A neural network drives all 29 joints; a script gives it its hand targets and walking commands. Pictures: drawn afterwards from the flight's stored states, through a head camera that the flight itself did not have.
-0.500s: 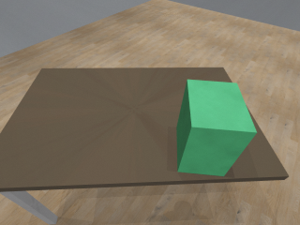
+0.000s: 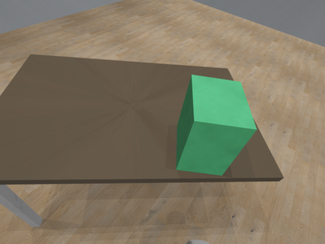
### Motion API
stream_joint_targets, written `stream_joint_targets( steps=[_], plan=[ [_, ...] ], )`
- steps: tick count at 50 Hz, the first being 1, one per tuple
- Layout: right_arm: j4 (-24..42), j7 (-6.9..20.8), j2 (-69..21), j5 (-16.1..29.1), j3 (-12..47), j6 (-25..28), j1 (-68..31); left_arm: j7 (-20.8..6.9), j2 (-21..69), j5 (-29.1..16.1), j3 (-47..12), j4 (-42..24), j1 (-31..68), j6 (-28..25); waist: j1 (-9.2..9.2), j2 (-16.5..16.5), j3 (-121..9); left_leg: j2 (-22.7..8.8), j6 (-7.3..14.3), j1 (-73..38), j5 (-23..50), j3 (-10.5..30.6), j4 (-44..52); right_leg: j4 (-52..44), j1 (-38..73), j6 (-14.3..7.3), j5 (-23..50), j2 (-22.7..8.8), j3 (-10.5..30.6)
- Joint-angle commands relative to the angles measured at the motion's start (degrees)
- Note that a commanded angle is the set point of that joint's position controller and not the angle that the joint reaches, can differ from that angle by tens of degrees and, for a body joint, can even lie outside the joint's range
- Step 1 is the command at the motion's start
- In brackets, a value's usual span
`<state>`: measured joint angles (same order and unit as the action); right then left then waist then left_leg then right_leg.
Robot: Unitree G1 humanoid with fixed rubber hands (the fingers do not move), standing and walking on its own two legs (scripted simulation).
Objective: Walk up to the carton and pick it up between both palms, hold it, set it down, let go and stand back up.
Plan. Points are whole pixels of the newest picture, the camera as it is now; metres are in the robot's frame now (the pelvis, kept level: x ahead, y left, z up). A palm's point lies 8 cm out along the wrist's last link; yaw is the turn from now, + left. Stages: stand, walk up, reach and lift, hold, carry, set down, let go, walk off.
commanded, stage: walk up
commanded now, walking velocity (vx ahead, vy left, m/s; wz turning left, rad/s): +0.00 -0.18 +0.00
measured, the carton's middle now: (207, 127) +0.48 -0.15 -0.02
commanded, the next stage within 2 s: none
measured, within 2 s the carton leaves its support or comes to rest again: neither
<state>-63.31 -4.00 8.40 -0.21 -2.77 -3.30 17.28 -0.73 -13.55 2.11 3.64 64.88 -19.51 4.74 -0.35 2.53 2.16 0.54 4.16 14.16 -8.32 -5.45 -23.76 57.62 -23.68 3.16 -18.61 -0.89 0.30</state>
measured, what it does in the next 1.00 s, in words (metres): steps to the right: right foot, then left foot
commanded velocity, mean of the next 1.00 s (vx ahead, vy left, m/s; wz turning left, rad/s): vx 0.14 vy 0.01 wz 0.00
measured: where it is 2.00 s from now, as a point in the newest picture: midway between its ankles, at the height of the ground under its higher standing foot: outside the picture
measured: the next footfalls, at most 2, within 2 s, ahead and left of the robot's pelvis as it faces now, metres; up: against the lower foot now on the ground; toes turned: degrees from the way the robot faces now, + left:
right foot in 0.34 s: -0.12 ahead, -0.18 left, +0.00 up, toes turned -7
left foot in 0.90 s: +0.12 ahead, -0.01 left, +0.00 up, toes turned +9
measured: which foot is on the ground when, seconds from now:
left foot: down 0.00-0.34, up 0.36-0.88, down 0.90-1.00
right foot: up 0.00-0.32, down 0.34-0.98, up 1.00-1.00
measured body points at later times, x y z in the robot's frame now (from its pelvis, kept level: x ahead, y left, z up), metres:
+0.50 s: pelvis -0.06 -0.12 +0.00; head -0.08 -0.16 +0.45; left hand -0.18 +0.09 -0.14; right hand -0.04 -0.34 -0.18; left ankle +0.01 +0.04 -0.68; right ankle -0.16 -0.17 -0.74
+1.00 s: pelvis +0.11 -0.13 -0.06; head +0.17 -0.14 +0.39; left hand -0.08 +0.04 -0.17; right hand +0.22 -0.33 -0.21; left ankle +0.08 -0.01 -0.75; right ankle -0.14 -0.18 -0.69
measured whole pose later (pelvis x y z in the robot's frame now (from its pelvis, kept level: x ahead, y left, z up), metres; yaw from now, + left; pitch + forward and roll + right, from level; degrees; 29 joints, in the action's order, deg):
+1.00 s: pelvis +0.11 -0.13 -0.06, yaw +0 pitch +3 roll +8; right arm -55.8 -0.5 6.1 -0.8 0.2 1.8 6.8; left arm 3.5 -5.0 -1.1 -2.7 69.2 -34.4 -2.4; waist 2.5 7.6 4.1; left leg 2.7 1.1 22.2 -25.7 -13.3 -45.8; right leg 58.1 -5.4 1.6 -35.7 -5.7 -3.0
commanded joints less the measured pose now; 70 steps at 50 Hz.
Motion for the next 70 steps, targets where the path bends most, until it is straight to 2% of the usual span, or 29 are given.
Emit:
stream_joint_targets(
  steps=[1, 8, 12, 13, 15, 16, 18, 19, 23, 25, 26, 36, 37, 39, 40, 43, 45, 47, 48, 49, 51, 53, 56, 59, 60, 62, 66, 67, 70],
  plan=[
    [4.6, 1.1, 9.4, 0.0, -0.5, 2.3, 1.8, 0.8, -0.3, 0.8, 0.7, -1.4, -5.5, 0.2, 0.23, -9.4, 6.3, -18.4, -3.7, 5.8, -26.6, 19.7, 18.0, 5.7, -4.7, -0.6, 2.1, 0.8, 0.9],
    [5.2, 1.6, 12.8, -1.0, -1.1, 2.5, 2.5, 0.6, -0.5, 0.3, 0.3, -2.5, -8.4, -0.3, 2.23, -18.2, -0.3, -18.8, -0.5, 9.8, -40.6, 20.0, 22.6, -0.9, 5.2, -0.6, -7.7, 1.0, -4.6],
    [6.3, 1.6, 12.9, -0.9, -1.9, 2.3, -3.3, 0.1, 1.2, -0.3, -0.1, -1.7, -12.6, -1.7, 3.86, -16.7, 0.8, -14.4, -2.4, 13.6, -29.5, 14.1, 19.4, -24.4, 18.9, -1.9, -14.1, 0.4, -8.4],
    [5.2, 1.5, 10.8, 0.3, -1.8, 1.8, -5.8, 0.3, 2.3, -0.9, -0.4, -1.7, -15.2, -2.9, 7.26, -21.9, -0.2, -7.7, -3.2, 15.3, -26.8, 7.1, 13.8, -33.5, 25.4, -3.1, -9.9, -0.3, -7.9],
    [4.8, 1.8, 6.0, 0.2, -1.1, 1.4, -3.4, 1.0, 0.1, -1.1, -0.6, 1.3, -15.9, -4.6, 5.42, 6.0, 5.6, -0.6, -2.2, 22.2, -23.4, 0.7, -11.8, -44.7, 26.1, -3.2, -5.0, -4.1, 0.1],
    [5.6, 2.1, 3.8, 0.5, -0.1, 1.5, -1.6, 1.4, -0.9, -0.3, -0.6, -0.8, -12.6, -5.1, 3.05, 16.0, 7.6, -0.9, -3.2, 29.5, -20.6, 1.9, -23.8, -49.7, 20.5, -3.7, -16.9, -17.3, 18.6],
    [6.8, 3.7, 2.7, -0.6, 0.2, 1.1, -4.0, 1.7, -0.9, -0.9, -1.2, -4.3, -7.1, -4.6, 0.05, 10.3, 15.0, -1.9, -4.6, 31.1, -9.9, 6.1, -28.9, -56.8, 3.9, -2.2, -30.8, -22.5, 21.7],
    [8.6, 4.7, 3.5, -0.9, -0.2, 1.2, -6.0, 1.9, -4.7, -0.6, -0.2, -4.1, -7.5, -5.0, 0.71, 16.7, 13.9, -3.3, -5.1, 29.7, -7.9, 6.1, -28.5, -61.7, 0.9, -4.4, -39.2, -24.6, 25.4],
    [4.3, 6.9, 5.9, -1.1, -0.4, 2.6, -3.7, 2.2, 2.5, -1.5, -2.5, -3.1, -7.2, -7.5, 0.72, 7.8, 12.2, -3.7, -5.4, 28.3, 2.7, 3.4, -32.4, -55.4, 16.9, 1.7, -3.5, -12.6, 6.3],
    [3.0, 6.7, 4.5, -1.3, -0.1, 2.9, -1.3, 2.0, 1.1, -2.2, -2.3, -1.6, -11.9, -8.5, 0.18, 5.4, 10.1, -2.7, -5.8, 31.4, 2.0, 1.3, -35.5, -50.6, 22.8, 2.6, 12.7, -12.3, 3.2],
    [1.4, 6.1, 6.8, -2.1, -1.3, 2.3, -0.4, 2.6, -2.4, -1.7, -1.3, -0.7, -16.3, -8.7, 1.97, -2.6, 10.6, -1.8, -6.6, 34.7, 1.2, 2.1, -39.6, -46.7, 26.2, 4.7, 31.1, -17.7, 7.8],
    [7.6, 5.0, 5.2, -0.7, -0.3, 1.8, -9.8, 4.8, 1.7, -1.4, -3.6, 2.7, -27.8, -9.5, 6.95, 14.3, 6.1, -0.5, -7.4, 32.4, -4.2, -1.0, -33.0, -38.0, 35.5, 3.9, 66.7, -15.0, 3.6],
    [7.7, 4.5, 5.7, -0.1, -0.7, 1.6, -10.3, 5.7, 3.0, -1.4, -4.1, 2.3, -26.2, -9.2, 6.79, 14.9, 9.8, 0.6, -7.6, 31.0, -7.4, -1.8, -30.3, -34.6, 32.3, 5.1, 86.4, -15.2, 2.1],
    [8.2, 4.7, 5.2, -0.1, -0.2, 1.5, -10.7, 6.5, 2.6, -1.1, -4.3, 3.6, -27.9, -9.0, 7.09, 16.8, 9.8, 3.3, -6.6, 26.8, -7.6, -3.8, -25.1, -32.4, 30.6, 5.6, 93.2, -13.2, 0.6],
    [10.9, 4.8, 0.8, 0.6, 2.7, 2.6, -12.9, 6.2, 5.7, -2.2, -5.9, 6.1, -27.5, -8.2, 4.15, 22.9, 10.5, 4.1, -5.3, 18.8, -5.5, -3.7, -17.5, -32.9, 24.7, 3.9, 81.5, -5.4, -6.4],
    [8.1, 3.5, 3.9, 0.1, 2.0, 4.2, -7.1, 5.5, 2.1, -1.7, -5.7, 4.5, -25.8, -8.0, 1.97, 13.3, 9.5, 7.1, -4.6, 2.5, -2.9, -9.2, -11.9, -24.5, 15.9, -0.3, 85.9, -8.4, -2.4],
    [4.6, 2.8, 8.1, -0.8, 0.4, 5.2, 7.9, 5.1, -0.5, -2.5, -4.9, 2.9, -21.1, -8.9, -6.12, 7.3, 2.0, -2.6, 1.0, -22.8, 17.4, -0.8, -6.1, -10.9, 1.9, 0.5, 73.3, -10.6, 0.2],
    [0.8, 1.8, 15.0, -0.5, -1.3, 4.5, 23.0, 4.4, -1.0, -4.9, -4.6, -0.2, -18.6, -8.9, -12.58, -14.0, -20.1, -30.0, 21.1, -49.3, 79.8, 27.1, -17.8, 25.1, -13.8, 2.3, -14.9, -0.8, -4.0],
    [1.1, 0.8, 15.5, 0.1, -1.6, 4.1, 17.6, 3.9, -1.8, -4.2, -3.8, -1.1, -15.4, -7.8, -10.05, -21.1, -21.3, -32.8, 25.2, -42.5, 69.4, 36.3, -13.7, 24.3, -13.4, 0.0, -23.6, -1.8, 0.5],
    [3.1, 0.3, 11.1, 0.1, -1.0, 4.1, 11.1, 3.4, -5.0, -3.6, -2.5, -3.3, -9.1, -7.8, -8.25, -18.0, -17.0, -30.1, 23.3, -31.9, 62.7, 34.8, -10.1, 21.7, -10.3, -1.2, -21.8, -3.3, 4.0],
    [3.3, 0.0, 7.2, -1.3, 0.1, 5.9, 11.6, 2.1, -3.4, -2.3, -2.4, -6.6, 6.3, -8.9, -8.2, -10.6, -1.7, -20.7, 13.9, -20.2, 66.3, 18.3, -5.3, 20.2, -15.5, -2.7, -20.1, -1.3, 3.4],
    [2.0, -0.3, 6.3, -1.5, 0.6, 6.3, 8.5, 2.3, 4.7, -0.9, -4.0, -7.3, 3.7, -7.6, -5.26, -12.2, 9.6, -19.0, 10.0, -6.2, 51.9, 13.4, -3.8, 13.6, -13.5, -3.5, -16.9, -1.7, 2.3],
    [5.7, 0.9, 7.0, -1.1, 0.9, 6.7, -5.1, 3.2, 8.9, -1.6, -3.9, -4.5, -7.3, -5.7, 4.48, -11.4, 13.4, -16.8, 4.0, 6.8, 36.4, 5.4, -3.5, -11.8, -1.8, -4.1, -14.8, -4.7, 2.7],
    [6.5, 2.3, 7.8, -1.3, -0.1, 5.6, -11.8, 2.6, 2.2, -1.1, -1.8, 3.4, -25.4, -6.2, 13.89, -0.5, 8.1, -6.1, -5.3, 11.6, 3.3, -4.5, -22.5, -30.0, 17.8, -0.6, 26.0, 1.5, -6.9],
    [5.8, 2.6, 4.7, -0.6, 0.6, 5.1, -5.0, 2.9, -5.9, -0.5, 0.1, 2.7, -24.2, -6.3, 11.33, 15.9, 3.6, -2.4, -7.9, 15.0, -25.3, -4.7, -31.8, -30.0, 22.2, -4.2, 47.3, -7.8, 4.2],
    [5.5, 2.2, 1.1, 1.7, 1.9, 1.7, 4.6, 2.8, -8.2, -1.0, 0.4, -2.3, -9.0, -5.1, 4.85, 25.7, -1.6, -1.9, -6.6, 1.8, -35.4, 0.6, -32.3, -41.0, 8.1, -18.3, 44.5, -21.1, 34.3],
    [1.6, 2.7, 3.3, 1.3, 1.6, 3.2, 0.4, 3.6, -3.0, 0.2, -0.8, -5.1, -0.1, -8.1, 2.13, 6.9, -4.4, -3.8, -4.9, 16.1, -28.5, 4.3, -40.0, -28.8, 34.1, -15.4, 82.5, -16.8, 12.5],
    [3.5, 2.8, 5.4, 0.6, 1.2, 3.9, -5.0, 4.0, -3.2, 0.1, -0.5, -1.6, -5.3, -7.7, 5.67, 11.6, -7.8, -2.8, -4.7, 11.2, -26.9, 5.0, -23.9, -25.3, 34.7, -15.3, 83.4, -15.1, 18.2],
    [3.2, 3.1, 3.5, 3.2, 1.7, 3.6, -2.4, 3.9, -0.4, -0.4, -1.9, -1.0, -4.6, -5.4, 3.03, 11.0, -14.4, -1.6, -4.3, -3.8, -26.0, 6.0, -16.3, -31.9, 24.2, -14.0, 62.7, -11.8, 15.7]
  ],
)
